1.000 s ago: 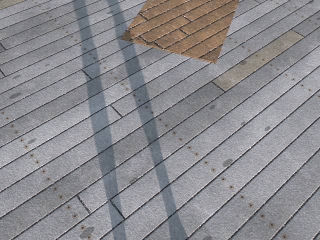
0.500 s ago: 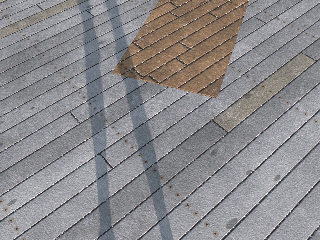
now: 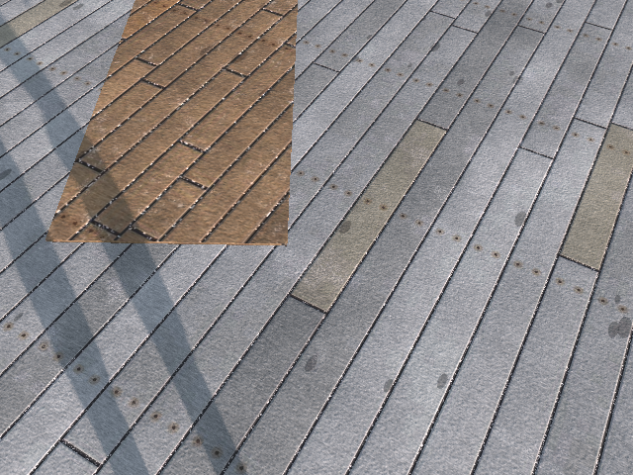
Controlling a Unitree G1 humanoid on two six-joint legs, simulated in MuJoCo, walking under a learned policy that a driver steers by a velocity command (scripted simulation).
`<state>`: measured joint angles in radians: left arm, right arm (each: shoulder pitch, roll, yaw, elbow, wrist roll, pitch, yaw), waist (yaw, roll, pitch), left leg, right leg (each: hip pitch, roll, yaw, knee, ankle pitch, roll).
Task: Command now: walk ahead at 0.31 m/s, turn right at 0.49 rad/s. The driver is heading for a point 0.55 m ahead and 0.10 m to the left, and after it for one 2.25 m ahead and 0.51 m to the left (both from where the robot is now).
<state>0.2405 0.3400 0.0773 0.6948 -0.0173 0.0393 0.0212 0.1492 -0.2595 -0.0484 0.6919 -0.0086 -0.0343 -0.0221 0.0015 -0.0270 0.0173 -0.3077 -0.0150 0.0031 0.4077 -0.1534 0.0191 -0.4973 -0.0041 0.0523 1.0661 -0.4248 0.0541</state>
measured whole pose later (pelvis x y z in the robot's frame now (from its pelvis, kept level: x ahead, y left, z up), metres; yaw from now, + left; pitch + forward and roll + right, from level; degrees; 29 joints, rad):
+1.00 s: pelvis +0.41 +0.05 +0.00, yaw +25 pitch +2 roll +0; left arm 0.09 0.31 0.05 0.66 0.02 -0.08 0.02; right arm 0.27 -0.30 -0.07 0.72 0.02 -0.01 -0.01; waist -0.05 -0.03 0.06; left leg -0.22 -0.13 -0.12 0.40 -0.20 0.08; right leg -0.68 -0.07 0.10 0.77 -0.09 0.08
